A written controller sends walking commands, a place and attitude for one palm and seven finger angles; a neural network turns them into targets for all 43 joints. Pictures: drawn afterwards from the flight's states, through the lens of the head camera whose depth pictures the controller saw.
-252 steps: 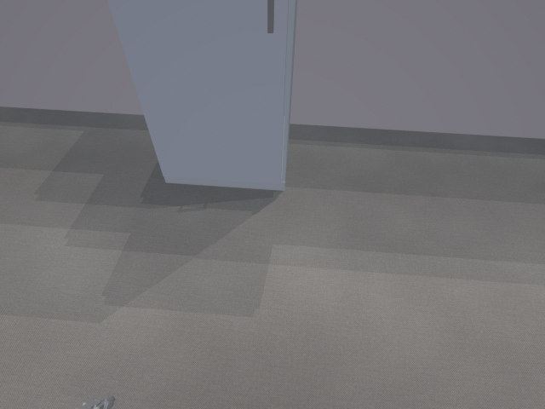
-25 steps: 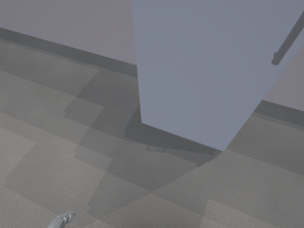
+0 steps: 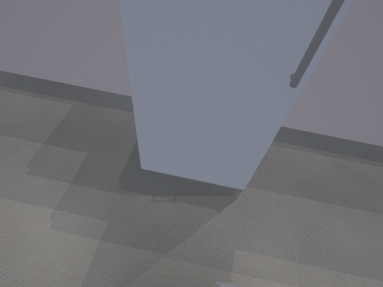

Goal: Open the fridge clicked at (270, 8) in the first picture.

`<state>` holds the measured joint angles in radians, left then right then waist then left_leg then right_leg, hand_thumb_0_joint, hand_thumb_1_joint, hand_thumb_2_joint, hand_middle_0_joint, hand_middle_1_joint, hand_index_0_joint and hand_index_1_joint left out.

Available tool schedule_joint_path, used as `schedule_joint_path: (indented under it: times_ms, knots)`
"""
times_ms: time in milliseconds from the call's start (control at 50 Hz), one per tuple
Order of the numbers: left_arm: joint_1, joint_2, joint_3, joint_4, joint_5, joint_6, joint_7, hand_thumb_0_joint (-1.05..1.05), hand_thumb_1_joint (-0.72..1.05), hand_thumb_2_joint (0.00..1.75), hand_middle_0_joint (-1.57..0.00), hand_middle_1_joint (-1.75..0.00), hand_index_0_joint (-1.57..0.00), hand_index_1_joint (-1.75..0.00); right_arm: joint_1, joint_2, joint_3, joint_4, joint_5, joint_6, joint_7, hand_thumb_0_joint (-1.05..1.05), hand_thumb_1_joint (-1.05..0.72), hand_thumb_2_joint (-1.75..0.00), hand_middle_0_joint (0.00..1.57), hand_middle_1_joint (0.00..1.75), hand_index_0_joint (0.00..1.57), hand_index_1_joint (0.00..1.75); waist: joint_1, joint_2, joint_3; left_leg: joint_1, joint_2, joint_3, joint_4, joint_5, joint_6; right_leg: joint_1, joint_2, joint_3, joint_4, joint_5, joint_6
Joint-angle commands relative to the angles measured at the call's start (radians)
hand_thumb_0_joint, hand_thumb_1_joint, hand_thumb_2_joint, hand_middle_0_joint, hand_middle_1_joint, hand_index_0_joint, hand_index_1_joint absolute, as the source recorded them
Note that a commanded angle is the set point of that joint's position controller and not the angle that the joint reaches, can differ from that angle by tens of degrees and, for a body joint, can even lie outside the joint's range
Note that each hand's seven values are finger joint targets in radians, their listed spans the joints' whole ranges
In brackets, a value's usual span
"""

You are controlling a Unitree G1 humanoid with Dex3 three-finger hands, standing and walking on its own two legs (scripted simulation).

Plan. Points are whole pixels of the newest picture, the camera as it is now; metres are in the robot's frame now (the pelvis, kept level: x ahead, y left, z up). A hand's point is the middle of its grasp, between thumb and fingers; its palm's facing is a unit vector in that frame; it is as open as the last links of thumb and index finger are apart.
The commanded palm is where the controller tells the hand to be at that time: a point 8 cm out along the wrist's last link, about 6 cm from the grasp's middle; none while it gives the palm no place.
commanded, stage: take the last steps up to it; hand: right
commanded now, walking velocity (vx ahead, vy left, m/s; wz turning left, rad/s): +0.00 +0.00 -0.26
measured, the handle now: (318, 31) +0.69 -0.27 +0.22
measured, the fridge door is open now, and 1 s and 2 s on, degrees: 0 0 0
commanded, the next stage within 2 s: come to a stop and stand still in 0.94 s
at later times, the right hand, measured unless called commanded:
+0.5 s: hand out of the picture +0.01 -0.24 -0.17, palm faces +0.13 +0.98 -0.17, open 7.4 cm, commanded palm none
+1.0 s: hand (270, 257) +0.24 -0.21 -0.16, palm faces +0.13 +0.97 -0.20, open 7.2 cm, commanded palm none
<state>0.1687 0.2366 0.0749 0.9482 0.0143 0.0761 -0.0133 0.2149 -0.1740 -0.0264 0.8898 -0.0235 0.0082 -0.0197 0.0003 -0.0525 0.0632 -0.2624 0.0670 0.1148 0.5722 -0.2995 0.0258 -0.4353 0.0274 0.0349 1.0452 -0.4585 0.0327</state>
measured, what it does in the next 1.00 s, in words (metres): walks ahead: right foot, then left foot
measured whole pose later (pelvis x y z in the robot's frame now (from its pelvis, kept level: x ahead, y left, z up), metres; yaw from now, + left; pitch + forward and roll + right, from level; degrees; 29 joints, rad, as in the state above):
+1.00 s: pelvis +0.20 -0.02 +0.01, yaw -5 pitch -1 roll +1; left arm 0.26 0.16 0.06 1.07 0.02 -0.01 0.01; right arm 0.22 -0.16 -0.05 1.05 -0.03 -0.05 -0.02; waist 0.01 -0.02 0.02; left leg -0.20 0.03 0.18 0.43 -0.22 0.02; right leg -0.45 -0.11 -0.09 0.86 -0.34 0.02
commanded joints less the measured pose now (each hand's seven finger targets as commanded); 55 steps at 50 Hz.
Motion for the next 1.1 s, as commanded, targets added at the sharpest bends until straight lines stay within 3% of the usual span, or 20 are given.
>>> schedule_joint_path:
  times_ms: [0,40,140,240,260,280,300,340,420,640,680,700,720,740,760,800,860,1020,1060,1080]
  knots:
    - [-0.007,0.066,0.008,-0.055,0.001,-0.025,-0.003,0.00,0.90,0.90,-0.20,-0.30,-0.20,-0.30,0.031,-0.193,-0.049,-0.046,-0.003,-0.025,-0.017,0.00,-0.90,-0.90,0.20,0.30,0.20,0.30,-0.013,0.232,-0.062,0.110,0.241,-0.148,-0.229,0.443,0.096,-0.050,-0.049,-0.023,0.052,0.032,0.022]
    - [-0.031,0.050,0.001,-0.048,0.000,-0.027,-0.002,0.00,0.90,0.90,-0.20,-0.30,-0.20,-0.30,0.087,-0.197,-0.050,-0.014,-0.005,-0.028,-0.014,0.00,-0.90,-0.90,0.20,0.30,0.20,0.30,-0.039,0.234,-0.073,0.167,0.242,-0.145,-0.236,0.456,0.101,-0.032,-0.048,-0.051,-0.049,0.018,0.026]
    - [-0.068,0.029,-0.013,-0.046,0.004,-0.053,-0.013,0.00,0.90,0.90,-0.20,-0.30,-0.20,-0.30,0.163,-0.213,-0.057,0.059,-0.012,-0.039,-0.003,0.00,-0.90,-0.90,0.20,0.30,0.20,0.30,-0.077,0.247,-0.065,0.204,0.272,-0.203,-0.315,0.091,0.117,0.000,-0.065,-0.102,-0.267,-0.009,0.003]
    - [0.110,0.023,-0.021,0.028,0.005,-0.082,-0.003,0.00,0.90,0.90,-0.20,-0.30,-0.20,-0.30,0.098,-0.187,-0.050,0.094,0.003,-0.031,0.008,0.00,-0.90,-0.90,0.20,0.30,0.20,0.30,0.011,0.155,-0.041,-0.068,0.181,-0.097,-0.250,-0.213,0.037,0.372,-0.055,-0.162,-0.631,0.149,-0.028]
    - [0.178,0.073,-0.010,0.055,0.008,-0.091,0.007,0.00,0.90,0.90,-0.20,-0.30,-0.20,-0.30,0.087,-0.142,-0.039,0.087,0.008,-0.025,0.013,0.00,-0.90,-0.90,0.20,0.30,0.20,0.30,0.046,-0.015,-0.037,-0.211,0.118,-0.038,-0.120,-0.258,-0.007,0.484,-0.154,-0.019,-0.701,0.046,-0.063]
    - [0.259,0.155,0.007,0.070,0.018,-0.092,0.015,0.00,0.90,0.90,-0.20,-0.30,-0.20,-0.30,0.061,-0.080,-0.024,0.057,0.009,-0.025,0.021,0.00,-0.90,-0.90,0.20,0.30,0.20,0.30,0.080,-0.246,-0.008,-0.353,0.011,0.071,0.118,-0.243,-0.049,0.505,-0.354,0.256,-0.836,-0.130,-0.149]
    - [0.283,0.178,0.011,0.075,0.017,-0.091,0.019,0.00,0.90,0.90,-0.20,-0.30,-0.20,-0.30,-0.021,-0.094,-0.021,0.024,-0.003,-0.026,0.022,0.00,-0.90,-0.90,0.20,0.30,0.20,0.30,0.104,-0.243,0.063,-0.413,0.002,0.024,0.284,-0.273,-0.041,0.419,-0.435,0.389,-0.926,-0.221,-0.223]
    - [0.220,0.121,-0.005,0.074,0.010,-0.101,0.030,0.00,0.90,0.90,-0.20,-0.30,-0.20,-0.30,-0.043,-0.113,-0.033,0.044,-0.008,-0.025,0.033,0.00,-0.90,-0.90,0.20,0.30,0.20,0.30,0.063,-0.137,0.129,-0.440,0.051,-0.068,0.458,-0.156,-0.031,0.322,-0.405,0.323,-0.944,-0.183,-0.227]
    - [0.200,0.065,-0.024,0.084,0.002,-0.133,0.040,0.00,0.90,0.90,-0.20,-0.30,-0.20,-0.30,0.049,-0.080,-0.026,0.113,-0.004,-0.024,0.043,0.00,-0.90,-0.90,0.20,0.30,0.20,0.30,0.012,-0.068,0.058,-0.366,0.058,-0.060,0.456,0.011,-0.057,0.372,-0.294,0.079,-0.898,0.251,-0.189]
    - [0.294,0.054,-0.010,0.170,0.016,-0.135,0.043,0.00,0.90,0.90,-0.20,-0.30,-0.20,-0.30,-0.090,-0.047,-0.030,0.075,0.002,-0.035,0.042,0.00,-0.90,-0.90,0.20,0.30,0.20,0.30,0.030,-0.060,0.087,-0.189,0.012,0.014,0.057,0.043,-0.034,0.374,-0.309,-0.004,-0.785,0.493,-0.183]
    - [0.282,0.053,-0.011,0.174,0.010,-0.132,0.043,0.00,0.90,0.90,-0.20,-0.30,-0.20,-0.30,0.053,-0.065,-0.040,0.123,-0.001,-0.047,0.039,0.00,-0.90,-0.90,0.20,0.30,0.20,0.30,-0.039,-0.027,0.013,0.042,-0.036,0.051,-0.053,0.118,-0.018,0.328,-0.259,-0.060,-0.605,0.594,-0.144]
    - [0.278,0.040,-0.012,0.174,0.002,-0.138,0.038,0.00,0.90,0.90,-0.20,-0.30,-0.20,-0.30,0.193,-0.115,-0.052,0.166,-0.004,-0.061,0.033,0.00,-0.90,-0.90,0.20,0.30,0.20,0.30,-0.101,0.040,-0.077,0.258,0.012,-0.022,-0.092,0.158,0.010,0.237,-0.213,-0.100,-0.406,0.572,-0.109]
    - [0.313,-0.023,-0.022,0.150,-0.010,-0.145,0.029,0.00,0.90,0.90,-0.20,-0.30,-0.20,-0.30,0.317,-0.215,-0.078,0.200,-0.010,-0.075,0.019,0.00,-0.90,-0.90,0.20,0.30,0.20,0.30,-0.128,0.281,-0.194,0.488,0.269,-0.340,-0.156,0.224,0.100,0.000,-0.096,-0.179,-0.113,0.239,-0.060]
    - [0.294,-0.008,-0.021,0.118,-0.013,-0.135,0.030,0.00,0.90,0.90,-0.20,-0.30,-0.20,-0.30,0.361,-0.258,-0.081,0.208,0.009,-0.071,0.013,0.00,-0.90,-0.90,0.20,0.30,0.20,0.30,-0.121,0.303,-0.218,0.470,0.410,-0.535,-0.274,0.278,0.190,-0.087,-0.047,-0.122,0.123,-0.129,-0.056]
    - [0.232,-0.018,-0.016,0.118,-0.011,-0.128,0.029,0.00,0.90,0.90,-0.20,-0.30,-0.20,-0.30,0.278,-0.243,-0.080,0.193,0.012,-0.067,0.008,0.00,-0.90,-0.90,0.20,0.30,0.20,0.30,-0.116,0.267,-0.177,0.356,0.392,-0.523,-0.311,0.144,0.195,-0.117,-0.094,-0.041,0.215,-0.095,-0.061]
    - [0.168,-0.032,-0.014,0.107,0.002,-0.118,0.022,0.00,0.90,0.90,-0.20,-0.30,-0.20,-0.30,0.124,-0.139,-0.051,0.152,0.008,-0.064,0.001,0.00,-0.90,-0.90,0.20,0.30,0.20,0.30,-0.055,0.117,-0.017,0.120,0.316,-0.356,-0.354,0.031,0.154,-0.124,-0.158,-0.028,0.201,0.057,-0.056]
    - [0.244,-0.079,-0.020,0.130,0.011,-0.091,0.015,0.00,0.90,0.90,-0.20,-0.30,-0.20,-0.30,0.051,-0.074,-0.033,0.135,-0.003,-0.073,-0.006,0.00,-0.90,-0.90,0.20,0.30,0.20,0.30,0.022,0.159,-0.013,-0.036,0.243,-0.151,-0.373,0.142,0.109,0.002,-0.169,-0.076,0.015,0.103,-0.022]
    - [0.143,-0.059,-0.031,0.083,0.008,-0.108,0.004,0.00,0.90,0.90,-0.20,-0.30,-0.20,-0.30,0.079,-0.127,-0.038,0.156,0.003,-0.059,0.004,0.00,-0.90,-0.90,0.20,0.30,0.20,0.30,0.004,0.195,-0.005,-0.007,0.186,-0.096,-0.308,0.097,0.096,0.158,-0.107,-0.164,-0.435,0.221,-0.004]
    - [0.202,-0.022,-0.035,0.113,0.005,-0.124,0.013,0.00,0.90,0.90,-0.20,-0.30,-0.20,-0.30,0.069,-0.082,-0.025,0.160,0.009,-0.045,-0.002,0.00,-0.90,-0.90,0.20,0.30,0.20,0.30,0.035,0.061,-0.030,-0.064,0.110,-0.040,-0.152,0.136,0.031,0.341,-0.135,-0.115,-0.606,0.424,0.001]
    - [0.218,0.036,-0.032,0.116,0.009,-0.129,0.023,0.00,0.90,0.90,-0.20,-0.30,-0.20,-0.30,0.104,-0.041,-0.012,0.158,0.014,-0.035,-0.004,0.00,-0.90,-0.90,0.20,0.30,0.20,0.30,0.023,-0.099,-0.051,-0.084,0.041,-0.010,-0.073,0.047,-0.025,0.369,-0.260,0.017,-0.654,0.629,-0.044]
